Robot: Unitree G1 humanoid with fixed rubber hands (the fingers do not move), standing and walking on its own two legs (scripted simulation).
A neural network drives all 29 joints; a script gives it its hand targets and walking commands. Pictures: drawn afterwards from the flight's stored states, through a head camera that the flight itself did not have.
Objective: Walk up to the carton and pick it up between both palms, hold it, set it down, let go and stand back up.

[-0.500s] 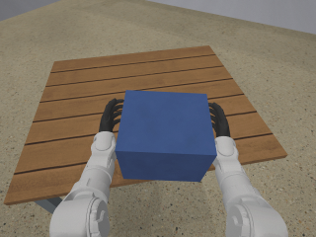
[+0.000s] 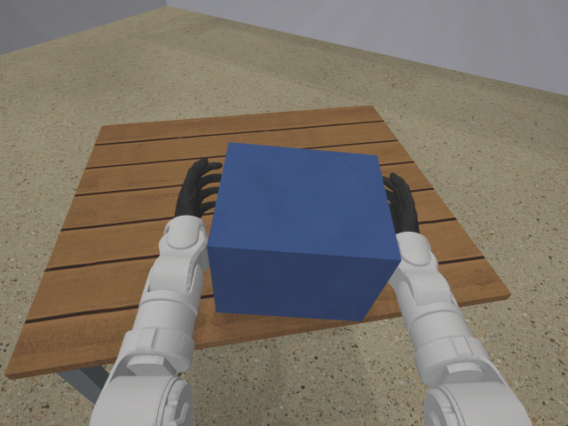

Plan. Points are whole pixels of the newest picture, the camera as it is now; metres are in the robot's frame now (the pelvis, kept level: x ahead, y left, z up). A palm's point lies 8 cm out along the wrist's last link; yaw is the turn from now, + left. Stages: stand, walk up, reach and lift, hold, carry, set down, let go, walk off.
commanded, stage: reach and lift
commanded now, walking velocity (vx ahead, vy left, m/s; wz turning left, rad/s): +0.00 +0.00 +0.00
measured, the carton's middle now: (296, 233) +0.36 -0.02 +0.10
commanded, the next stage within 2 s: hold in 0.76 s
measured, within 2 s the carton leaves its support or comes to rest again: neither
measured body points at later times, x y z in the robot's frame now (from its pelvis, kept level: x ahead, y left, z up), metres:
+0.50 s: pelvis -0.02 +0.02 +0.00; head -0.03 +0.04 +0.45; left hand +0.36 +0.15 +0.17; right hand +0.34 -0.16 +0.13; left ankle -0.01 +0.10 -0.75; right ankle +0.02 -0.09 -0.75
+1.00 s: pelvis -0.01 +0.00 +0.00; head -0.01 +0.02 +0.45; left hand +0.38 +0.14 +0.16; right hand +0.36 -0.17 +0.12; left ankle -0.01 +0.10 -0.75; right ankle +0.02 -0.09 -0.75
